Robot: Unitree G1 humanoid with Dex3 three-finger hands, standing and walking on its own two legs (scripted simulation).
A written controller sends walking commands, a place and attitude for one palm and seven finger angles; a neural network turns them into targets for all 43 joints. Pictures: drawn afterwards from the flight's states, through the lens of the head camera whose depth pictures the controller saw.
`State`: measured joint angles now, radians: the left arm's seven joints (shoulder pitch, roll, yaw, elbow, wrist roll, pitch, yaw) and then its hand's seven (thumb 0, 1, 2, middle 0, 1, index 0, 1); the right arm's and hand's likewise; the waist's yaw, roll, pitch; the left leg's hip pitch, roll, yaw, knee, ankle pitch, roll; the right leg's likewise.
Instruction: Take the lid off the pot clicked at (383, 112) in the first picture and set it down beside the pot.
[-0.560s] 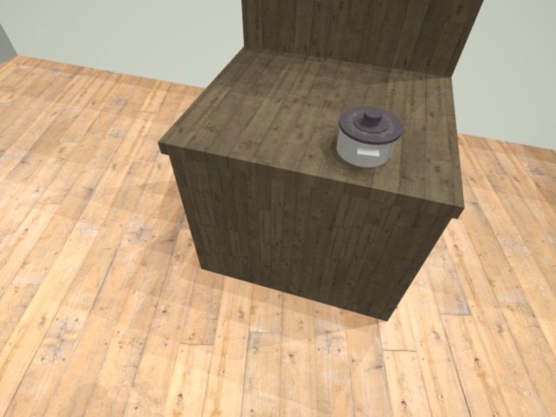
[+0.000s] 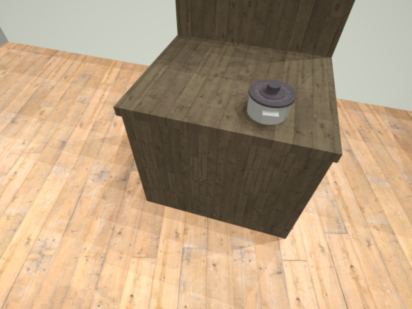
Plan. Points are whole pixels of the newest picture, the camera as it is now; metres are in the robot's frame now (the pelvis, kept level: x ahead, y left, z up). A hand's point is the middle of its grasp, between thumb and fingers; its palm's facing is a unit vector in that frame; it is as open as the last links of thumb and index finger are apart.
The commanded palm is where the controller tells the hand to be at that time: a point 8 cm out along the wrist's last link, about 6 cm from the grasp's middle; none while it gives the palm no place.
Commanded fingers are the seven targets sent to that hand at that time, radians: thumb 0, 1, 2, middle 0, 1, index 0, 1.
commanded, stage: look at it before walking up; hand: left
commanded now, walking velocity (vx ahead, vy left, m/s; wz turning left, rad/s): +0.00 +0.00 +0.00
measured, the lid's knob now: (273, 86) +0.78 -0.18 +0.02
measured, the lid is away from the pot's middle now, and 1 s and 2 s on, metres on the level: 0.00 0.00 0.00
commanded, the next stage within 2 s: turn to face it in 0.08 s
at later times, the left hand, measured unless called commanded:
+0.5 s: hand out of the picture +0.02 +0.18 -0.18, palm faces -0.04 -0.98 -0.21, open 7.4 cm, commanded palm none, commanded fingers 0.00 0.90 0.90 -0.20 -0.30 -0.20 -0.30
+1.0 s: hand out of the picture +0.12 +0.17 -0.17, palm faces -0.23 -0.95 -0.20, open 7.4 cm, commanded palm none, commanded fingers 0.00 0.90 0.90 -0.20 -0.30 -0.20 -0.30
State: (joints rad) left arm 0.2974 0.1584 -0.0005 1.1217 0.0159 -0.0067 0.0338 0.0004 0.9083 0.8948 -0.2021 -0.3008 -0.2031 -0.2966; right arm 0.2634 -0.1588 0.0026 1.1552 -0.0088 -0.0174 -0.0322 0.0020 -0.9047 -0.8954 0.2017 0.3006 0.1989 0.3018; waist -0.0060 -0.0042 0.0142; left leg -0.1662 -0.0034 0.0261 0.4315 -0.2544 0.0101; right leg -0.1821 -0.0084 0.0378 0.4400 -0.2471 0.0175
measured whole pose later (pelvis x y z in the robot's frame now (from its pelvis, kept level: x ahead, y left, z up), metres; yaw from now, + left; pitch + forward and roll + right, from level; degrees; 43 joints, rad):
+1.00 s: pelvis +0.01 -0.01 +0.00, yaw -14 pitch +1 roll +0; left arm 0.21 0.21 0.08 0.98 0.04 0.05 -0.04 0.00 0.91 0.90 -0.20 -0.30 -0.20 -0.30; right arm 0.28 -0.18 -0.03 1.05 -0.04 -0.03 -0.03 0.00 -0.90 -0.90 0.20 0.30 0.20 0.30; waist -0.03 0.00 0.03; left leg -0.14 0.09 0.19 0.44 -0.31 -0.01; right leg -0.37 -0.04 -0.05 0.74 -0.42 0.00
